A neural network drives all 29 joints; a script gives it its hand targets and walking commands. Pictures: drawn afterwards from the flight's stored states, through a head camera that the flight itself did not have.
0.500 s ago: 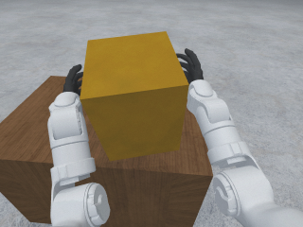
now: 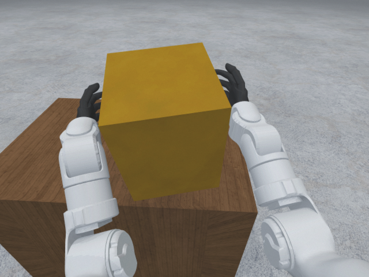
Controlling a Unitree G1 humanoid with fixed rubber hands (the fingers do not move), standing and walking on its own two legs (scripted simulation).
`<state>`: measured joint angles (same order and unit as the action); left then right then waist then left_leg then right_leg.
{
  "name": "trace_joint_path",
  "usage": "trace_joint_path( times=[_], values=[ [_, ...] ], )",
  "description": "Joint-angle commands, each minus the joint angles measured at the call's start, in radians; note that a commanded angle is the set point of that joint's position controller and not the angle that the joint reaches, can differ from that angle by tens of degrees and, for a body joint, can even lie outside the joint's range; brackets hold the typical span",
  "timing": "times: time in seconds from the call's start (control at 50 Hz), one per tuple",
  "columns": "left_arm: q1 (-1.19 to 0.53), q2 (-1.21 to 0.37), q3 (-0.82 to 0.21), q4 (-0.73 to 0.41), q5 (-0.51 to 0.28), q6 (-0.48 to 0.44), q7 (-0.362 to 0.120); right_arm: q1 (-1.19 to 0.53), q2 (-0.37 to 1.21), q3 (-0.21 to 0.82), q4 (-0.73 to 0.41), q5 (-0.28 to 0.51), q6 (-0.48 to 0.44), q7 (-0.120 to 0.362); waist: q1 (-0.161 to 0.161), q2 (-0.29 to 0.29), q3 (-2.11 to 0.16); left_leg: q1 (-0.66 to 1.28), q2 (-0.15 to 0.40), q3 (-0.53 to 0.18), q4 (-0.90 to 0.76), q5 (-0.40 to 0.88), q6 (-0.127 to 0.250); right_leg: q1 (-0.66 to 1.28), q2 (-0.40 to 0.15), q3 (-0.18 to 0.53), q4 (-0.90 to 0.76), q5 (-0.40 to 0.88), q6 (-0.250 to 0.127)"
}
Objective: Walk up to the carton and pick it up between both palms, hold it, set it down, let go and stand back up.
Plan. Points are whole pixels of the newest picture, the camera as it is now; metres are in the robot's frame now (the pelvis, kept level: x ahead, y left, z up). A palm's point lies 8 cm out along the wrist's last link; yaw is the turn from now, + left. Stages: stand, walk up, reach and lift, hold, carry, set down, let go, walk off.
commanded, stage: hold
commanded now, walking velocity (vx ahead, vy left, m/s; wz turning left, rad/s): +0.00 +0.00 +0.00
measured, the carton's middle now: (166, 124) +0.39 +0.01 +0.19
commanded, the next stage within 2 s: set down in 0.52 s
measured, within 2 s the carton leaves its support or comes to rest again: neither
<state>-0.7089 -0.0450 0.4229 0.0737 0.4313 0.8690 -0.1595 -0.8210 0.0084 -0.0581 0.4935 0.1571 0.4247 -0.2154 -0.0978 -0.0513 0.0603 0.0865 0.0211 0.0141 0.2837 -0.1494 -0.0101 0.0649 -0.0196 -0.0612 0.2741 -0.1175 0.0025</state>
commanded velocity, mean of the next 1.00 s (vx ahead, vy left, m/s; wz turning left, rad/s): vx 0.00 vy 0.00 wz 0.00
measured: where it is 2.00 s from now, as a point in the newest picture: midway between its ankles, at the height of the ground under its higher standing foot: outside the picture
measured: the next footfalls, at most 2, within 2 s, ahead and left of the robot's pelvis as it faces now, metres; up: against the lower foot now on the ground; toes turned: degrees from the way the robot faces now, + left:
none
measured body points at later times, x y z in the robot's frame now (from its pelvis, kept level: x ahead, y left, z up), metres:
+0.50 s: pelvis +0.02 +0.00 +0.00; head -0.05 +0.02 +0.44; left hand +0.37 +0.17 +0.23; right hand +0.38 -0.13 +0.26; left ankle +0.02 +0.13 -0.75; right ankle +0.04 -0.12 -0.75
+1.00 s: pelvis +0.02 +0.00 +0.00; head -0.02 +0.02 +0.45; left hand +0.41 +0.17 +0.22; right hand +0.42 -0.12 +0.23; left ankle +0.02 +0.13 -0.75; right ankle +0.04 -0.12 -0.75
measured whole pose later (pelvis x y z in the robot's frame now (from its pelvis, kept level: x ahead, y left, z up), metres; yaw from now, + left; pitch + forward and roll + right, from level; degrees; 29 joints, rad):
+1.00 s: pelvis +0.02 +0.00 +0.00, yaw +2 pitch -12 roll +0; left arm -0.75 -0.05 0.41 0.25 0.43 0.54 -0.12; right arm -0.81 0.07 -0.25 0.66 -0.06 -0.01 -0.11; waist -0.07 -0.06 0.12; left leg 0.09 0.01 -0.03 0.27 -0.15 -0.02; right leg 0.08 -0.03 -0.10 0.26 -0.14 0.00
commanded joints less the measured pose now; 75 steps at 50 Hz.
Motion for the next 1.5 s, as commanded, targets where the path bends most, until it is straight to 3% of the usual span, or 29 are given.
trace_joint_path(
  times=[0.0,0.12,0.14,0.24,0.28,0.38,0.48,0.52,0.62,0.74,0.82,0.94,1.06,1.16,1.3,1.42,1.48],
  values=[
    [-0.691,-0.354,-0.373,0.037,-0.156,-0.084,-0.105,-0.635,0.429,0.213,-0.075,0.031,-0.055,0.170,0.013,0.088,-0.248,-0.255,-0.028,0.067,-0.144,-0.190,0.047,0.144,0.090,-0.051,0.010,-0.122,0.028],
    [-0.696,-0.354,-0.359,0.054,-0.173,-0.109,-0.106,-0.621,0.463,0.221,-0.048,0.034,-0.061,0.150,0.012,0.040,-0.341,-0.176,-0.071,0.067,-0.076,-0.005,0.030,0.152,0.068,-0.040,-0.007,-0.020,0.033],
    [-0.692,-0.347,-0.362,0.038,-0.175,-0.110,-0.109,-0.612,0.468,0.235,-0.057,0.050,-0.057,0.141,-0.001,0.037,-0.350,-0.153,-0.083,0.066,-0.059,0.039,0.022,0.153,0.060,-0.034,-0.013,0.012,0.035],
    [-0.633,-0.342,-0.395,-0.077,-0.197,-0.100,-0.129,-0.555,0.473,0.342,-0.179,0.130,-0.029,0.085,-0.021,0.036,-0.427,-0.058,-0.107,0.063,0.001,0.240,-0.012,0.230,0.059,-0.032,0.012,0.292,0.054],
    [-0.603,-0.342,-0.416,-0.111,-0.200,-0.088,-0.138,-0.532,0.466,0.371,-0.210,0.158,-0.013,0.068,-0.042,0.048,-0.404,-0.039,-0.103,0.056,0.008,0.264,-0.021,0.242,0.062,-0.040,0.015,0.339,0.058],
    [-0.584,-0.354,-0.444,-0.203,-0.202,-0.068,-0.142,-0.494,0.447,0.394,-0.264,0.183,0.000,0.061,-0.044,0.071,-0.352,-0.018,-0.086,0.048,0.002,0.301,-0.038,0.212,0.074,-0.051,0.006,0.300,0.048],
    [-0.571,-0.364,-0.454,-0.214,-0.190,-0.053,-0.138,-0.499,0.430,0.383,-0.293,0.179,-0.003,0.073,-0.035,0.086,-0.308,-0.039,-0.071,0.048,-0.018,0.260,-0.040,0.195,0.084,-0.059,0.000,0.225,0.039],
    [-0.576,-0.375,-0.454,-0.187,-0.186,-0.052,-0.138,-0.539,0.432,0.375,-0.309,0.156,-0.012,0.085,-0.037,0.084,-0.282,-0.052,-0.079,0.030,-0.027,0.198,-0.017,0.164,0.080,-0.051,-0.013,0.141,0.030],
    [-0.593,-0.358,-0.395,-0.083,-0.135,-0.098,-0.139,-0.563,0.404,0.255,-0.216,0.053,-0.084,0.125,-0.025,0.077,-0.253,-0.103,-0.060,0.049,-0.069,0.025,0.005,0.105,0.075,-0.066,-0.029,-0.039,0.016],
    [-0.598,-0.339,-0.315,0.102,-0.078,-0.237,-0.135,-0.588,0.366,0.083,-0.044,-0.141,-0.284,0.182,0.011,0.064,-0.182,-0.161,-0.038,0.077,-0.124,-0.157,0.026,0.114,0.062,-0.095,-0.030,-0.174,0.023],
    [-0.608,-0.344,-0.347,0.097,-0.097,-0.327,-0.110,-0.566,0.337,0.032,0.010,-0.198,-0.408,0.201,0.010,0.071,-0.224,-0.074,-0.039,0.077,-0.097,-0.042,0.006,0.108,0.057,-0.119,-0.036,-0.106,0.017],
    [-0.573,-0.355,-0.370,0.115,-0.116,-0.404,-0.076,-0.510,0.348,0.053,0.055,-0.209,-0.495,0.204,0.011,0.057,-0.275,-0.027,-0.050,0.074,-0.055,0.103,0.003,0.143,0.042,-0.116,-0.024,0.039,0.020],
    [-0.510,-0.390,-0.466,0.022,-0.169,-0.446,-0.055,-0.487,0.398,0.224,-0.060,-0.131,-0.541,0.177,0.024,0.037,-0.441,-0.017,-0.063,0.067,0.017,0.349,-0.020,0.290,0.037,-0.093,0.041,0.437,0.036],
    [-0.453,-0.383,-0.500,-0.049,-0.179,-0.428,-0.055,-0.459,0.408,0.321,-0.133,-0.081,-0.518,0.157,0.018,0.020,-0.441,-0.072,-0.075,0.061,0.012,0.356,-0.018,0.384,0.022,-0.074,0.068,0.593,0.057],
    [-0.420,-0.377,-0.492,-0.063,-0.164,-0.412,-0.054,-0.395,0.367,0.288,-0.126,-0.085,-0.490,0.155,0.014,0.043,-0.367,-0.031,-0.065,0.060,0.007,0.374,-0.038,0.282,0.037,-0.084,0.039,0.488,0.056],
    [-0.429,-0.366,-0.429,0.038,-0.125,-0.430,-0.061,-0.377,0.314,0.182,-0.013,-0.152,-0.510,0.180,0.034,0.069,-0.291,0.002,-0.046,0.070,-0.024,0.280,-0.038,0.177,0.047,-0.109,-0.017,0.223,0.032],
    [-0.471,-0.389,-0.439,0.071,-0.139,-0.470,-0.046,-0.401,0.308,0.131,0.010,-0.189,-0.546,0.195,0.027,0.075,-0.335,0.045,-0.037,0.068,-0.016,0.279,-0.044,0.110,0.055,-0.119,-0.033,0.138,0.018]
  ],
)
